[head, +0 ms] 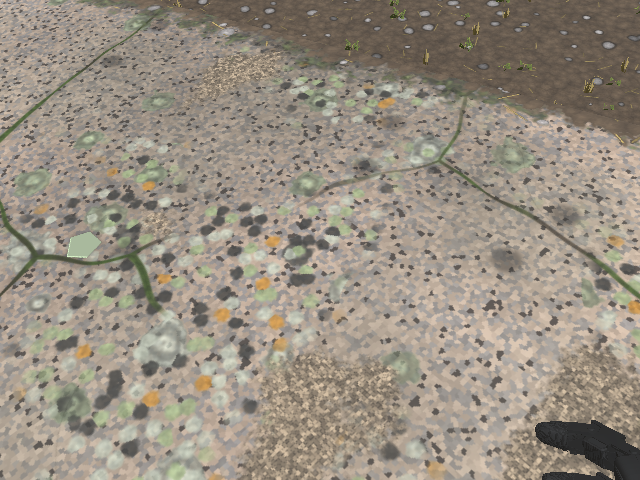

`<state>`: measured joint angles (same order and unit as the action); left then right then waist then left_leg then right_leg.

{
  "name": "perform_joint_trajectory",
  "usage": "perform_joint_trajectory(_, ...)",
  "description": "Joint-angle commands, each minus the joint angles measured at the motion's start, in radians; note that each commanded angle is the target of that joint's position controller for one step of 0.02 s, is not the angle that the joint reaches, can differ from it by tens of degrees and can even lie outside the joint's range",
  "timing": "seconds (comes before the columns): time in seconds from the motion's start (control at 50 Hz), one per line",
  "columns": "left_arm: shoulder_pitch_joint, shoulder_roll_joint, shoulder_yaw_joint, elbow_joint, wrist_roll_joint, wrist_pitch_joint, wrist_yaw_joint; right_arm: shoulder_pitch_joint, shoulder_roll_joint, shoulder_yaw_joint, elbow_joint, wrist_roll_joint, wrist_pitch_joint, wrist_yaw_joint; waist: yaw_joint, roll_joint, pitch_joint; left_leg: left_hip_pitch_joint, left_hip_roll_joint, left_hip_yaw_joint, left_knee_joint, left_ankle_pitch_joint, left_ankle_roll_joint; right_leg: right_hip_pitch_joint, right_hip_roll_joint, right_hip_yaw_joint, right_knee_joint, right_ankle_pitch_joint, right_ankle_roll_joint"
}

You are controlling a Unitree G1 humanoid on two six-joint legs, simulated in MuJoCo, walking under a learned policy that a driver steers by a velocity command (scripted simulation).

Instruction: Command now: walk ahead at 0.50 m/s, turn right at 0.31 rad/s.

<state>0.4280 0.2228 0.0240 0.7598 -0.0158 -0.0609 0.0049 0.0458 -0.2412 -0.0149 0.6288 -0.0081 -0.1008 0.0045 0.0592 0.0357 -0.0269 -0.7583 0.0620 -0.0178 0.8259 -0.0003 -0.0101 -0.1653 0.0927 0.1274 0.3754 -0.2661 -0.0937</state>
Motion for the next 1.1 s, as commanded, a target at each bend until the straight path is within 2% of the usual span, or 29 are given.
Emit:
perform_joint_trajectory(0.02,0.038,0.158,0.042,-0.033,-0.006,-0.010,0.012,-0.153,-0.041,-0.009,-0.072,0.026,-0.015,0.017,0.045,-0.126,0.018,0.105,-0.039,0.031,-0.222,0.086,-0.013,0.043,-0.222,0.148,-0.136,0.230,-0.132)
perform_joint_trajectory(0.12,0.023,0.181,0.053,-0.011,0.002,0.005,0.012,-0.146,-0.096,-0.038,-0.085,0.021,-0.036,0.035,0.026,-0.147,0.058,0.161,-0.061,0.023,-0.353,-0.033,0.054,0.201,-0.286,0.202,-0.045,0.457,-0.100)
perform_joint_trajectory(0.16,-0.012,0.190,0.057,-0.017,0.005,0.009,0.011,0.001,-0.134,-0.063,-0.051,0.013,-0.040,0.025,-0.054,-0.158,-0.039,0.394,-0.103,0.070,-0.400,-0.046,0.102,0.205,-0.233,0.150,0.131,0.797,-0.069)
perform_joint_trajectory(0.18,-0.046,0.177,0.050,-0.037,0.016,0.006,0.007,0.160,-0.173,-0.076,-0.026,0.005,-0.039,0.018,-0.131,-0.153,-0.159,0.656,-0.019,0.001,-0.352,0.004,0.159,0.086,-0.200,0.124,0.310,0.783,-0.043)
perform_joint_trajectory(0.2,0.005,0.106,0.028,-0.063,0.024,-0.008,0.004,0.338,-0.251,-0.098,-0.004,-0.018,-0.036,0.007,-0.163,0.025,-0.331,1.073,0.207,-0.324,-0.315,0.020,0.297,-0.252,-0.081,0.056,0.667,0.454,0.021)
perform_joint_trajectory(0.22,0.092,0.084,0.013,-0.041,0.002,-0.024,0.001,0.403,-0.221,-0.096,0.041,-0.002,-0.026,0.014,-0.148,0.280,-0.413,1.223,0.366,-0.692,-0.452,-0.123,0.411,-0.489,0.019,0.029,0.935,-0.270,0.073)
perform_joint_trajectory(0.24,0.011,0.169,0.034,-0.051,-0.014,-0.034,-0.003,0.360,-0.151,-0.078,0.031,0.019,-0.017,0.008,-0.163,0.157,-0.260,1.109,0.334,-0.665,-0.504,-0.280,0.367,-0.602,-0.048,0.070,1.024,-0.259,0.071)
perform_joint_trajectory(0.26,-0.105,0.180,0.036,-0.080,-0.019,-0.039,-0.007,0.304,-0.122,-0.068,0.026,0.019,-0.009,0.002,-0.155,0.053,-0.130,0.961,0.289,-0.509,-0.519,-0.279,0.321,-0.622,-0.099,0.032,1.012,-0.176,0.069)
perform_joint_trajectory(0.28,-0.171,0.161,0.032,-0.101,-0.005,-0.043,-0.009,0.258,-0.115,-0.062,0.028,0.010,-0.006,0.006,-0.120,-0.020,-0.034,0.809,0.241,-0.417,-0.563,-0.207,0.296,-0.607,-0.136,-0.007,0.947,-0.114,0.067)
perform_joint_trajectory(0.3,-0.187,0.154,0.037,-0.106,0.011,-0.041,-0.008,0.230,-0.101,-0.056,0.022,0.001,-0.009,0.010,-0.090,-0.023,-0.003,0.726,0.202,-0.358,-0.591,-0.139,0.281,-0.575,-0.168,-0.017,0.884,-0.073,0.069)
perform_joint_trajectory(0.32,-0.166,0.133,0.035,-0.103,0.008,-0.036,-0.010,0.218,-0.100,-0.054,0.022,-0.005,-0.010,0.013,-0.063,0.003,0.008,0.667,0.178,-0.318,-0.621,-0.100,0.278,-0.537,-0.182,-0.025,0.854,-0.056,0.074)
perform_joint_trajectory(0.4,-0.190,0.086,0.024,-0.104,0.018,-0.019,-0.004,0.205,-0.136,-0.062,0.046,0.004,-0.020,0.018,-0.034,0.023,0.044,0.540,0.139,-0.153,-0.654,0.244,0.277,-0.487,-0.199,-0.076,0.644,0.018,0.119)
perform_joint_trajectory(0.46,-0.284,0.052,0.010,-0.110,0.026,-0.032,-0.008,0.230,-0.163,-0.067,0.071,0.011,-0.003,0.004,-0.068,0.037,0.018,0.507,0.073,-0.023,-0.612,0.431,0.217,-0.359,-0.155,-0.120,0.387,0.237,0.123)
perform_joint_trajectory(0.54,-0.381,0.083,0.023,-0.132,0.018,-0.035,-0.024,0.303,-0.177,-0.068,0.108,0.025,0.022,-0.004,-0.106,0.059,-0.014,0.632,0.106,-0.051,-0.540,0.355,0.188,-0.313,-0.116,-0.100,0.204,0.353,0.102)
perform_joint_trajectory(0.58,-0.381,0.111,0.037,-0.140,0.023,-0.038,-0.031,0.291,-0.182,-0.071,0.113,0.027,0.032,-0.009,-0.086,0.063,-0.029,0.675,0.125,-0.083,-0.470,0.311,0.166,-0.275,-0.108,-0.087,0.138,0.321,0.074)
perform_joint_trajectory(0.62,-0.283,0.143,0.055,-0.106,0.038,-0.043,-0.028,0.282,-0.163,-0.066,0.111,0.024,0.038,-0.014,-0.037,0.035,-0.072,0.660,0.068,-0.067,-0.326,0.299,0.119,-0.102,-0.094,-0.106,0.036,0.448,0.036)
perform_joint_trajectory(0.64,-0.209,0.205,0.068,-0.104,0.051,-0.045,-0.019,0.300,-0.130,-0.052,0.095,0.001,0.031,-0.016,-0.022,-0.045,-0.163,0.563,0.010,-0.028,-0.161,0.126,0.071,0.093,-0.220,-0.005,0.103,0.862,-0.016)
perform_joint_trajectory(0.66,-0.175,0.207,0.059,-0.110,0.075,-0.033,-0.010,0.445,-0.043,-0.021,0.110,-0.011,0.026,-0.012,-0.058,-0.241,-0.300,0.318,-0.069,-0.010,0.115,-0.422,0.001,0.386,-0.464,0.225,0.175,1.196,-0.197)
perform_joint_trajectory(0.68,-0.136,0.125,0.040,-0.087,0.045,-0.019,-0.014,0.473,-0.076,-0.020,0.132,0.006,0.038,-0.008,-0.033,-0.281,-0.403,0.273,-0.059,-0.080,0.235,-0.718,-0.029,0.403,-0.504,0.324,0.146,1.090,-0.261)
perform_joint_trajectory(0.7,-0.166,0.104,0.033,-0.084,0.026,-0.008,-0.021,0.411,-0.136,-0.038,0.121,0.018,0.055,-0.008,-0.027,-0.200,-0.329,0.234,-0.030,-0.096,0.278,-0.712,-0.044,0.319,-0.449,0.303,0.100,0.856,-0.226)
perform_joint_trajectory(0.72,-0.228,0.098,0.029,-0.086,0.023,0.000,-0.022,0.340,-0.138,-0.043,0.112,0.019,0.075,-0.016,-0.039,-0.134,-0.243,0.209,-0.007,-0.080,0.272,-0.672,-0.055,0.219,-0.412,0.265,0.062,0.669,-0.181)
perform_joint_trajectory(0.76,-0.351,0.119,0.030,-0.094,0.035,0.012,-0.019,0.299,-0.130,-0.049,0.105,0.006,0.118,-0.033,-0.086,-0.143,-0.119,0.296,0.022,-0.063,0.155,-0.584,-0.070,-0.046,-0.356,0.188,-0.030,0.382,-0.132)
perform_joint_trajectory(0.8,-0.400,0.132,0.040,-0.091,0.049,0.024,-0.014,0.336,-0.090,-0.042,0.131,0.001,0.137,-0.044,-0.109,-0.187,-0.088,0.436,-0.003,-0.014,0.043,-0.501,-0.071,-0.199,-0.291,0.095,-0.080,0.259,-0.115)
perform_joint_trajectory(0.86,-0.396,0.110,0.037,-0.065,0.040,0.030,-0.006,0.344,-0.072,-0.040,0.157,-0.003,0.134,-0.044,-0.109,-0.174,-0.106,0.549,-0.014,0.012,-0.115,-0.317,-0.046,-0.235,-0.268,0.052,-0.081,0.078,-0.101)
perform_joint_trajectory(0.92,-0.353,0.064,0.023,-0.023,0.032,0.036,-0.003,0.311,-0.071,-0.037,0.151,-0.034,0.130,-0.038,-0.109,-0.138,-0.047,0.634,-0.006,0.003,-0.295,-0.205,0.005,-0.309,-0.209,0.025,-0.066,-0.263,0.007)
perform_joint_trajectory(0.94,-0.332,0.064,0.024,-0.010,0.035,0.037,-0.001,0.283,-0.113,-0.041,0.127,-0.036,0.129,-0.042,-0.087,-0.087,0.009,0.583,0.055,-0.067,-0.377,-0.274,0.037,-0.318,-0.174,0.003,-0.015,-0.294,0.050)
perform_joint_trajectory(0.96,-0.298,0.068,0.032,-0.004,0.026,0.039,0.003,0.245,-0.158,-0.054,0.140,-0.023,0.125,-0.043,-0.036,0.067,0.056,0.391,0.056,-0.078,-0.418,-0.519,0.065,-0.204,-0.112,-0.080,0.016,-0.186,0.081)
perform_joint_trajectory(1.0,-0.316,0.083,0.039,0.008,0.032,0.036,0.012,0.196,-0.087,-0.035,0.137,-0.024,0.102,-0.041,-0.034,0.105,0.082,0.281,0.039,-0.076,-0.484,-0.589,0.037,-0.072,-0.105,-0.094,0.098,-0.025,0.089)
perform_joint_trajectory(1.1,-0.288,0.070,0.043,0.065,0.028,0.036,0.014,0.251,-0.084,-0.035,0.168,-0.005,0.072,-0.043,-0.054,0.012,0.046,0.390,0.013,-0.038,-0.409,-0.366,0.013,-0.067,-0.120,-0.078,0.104,0.102,0.062)
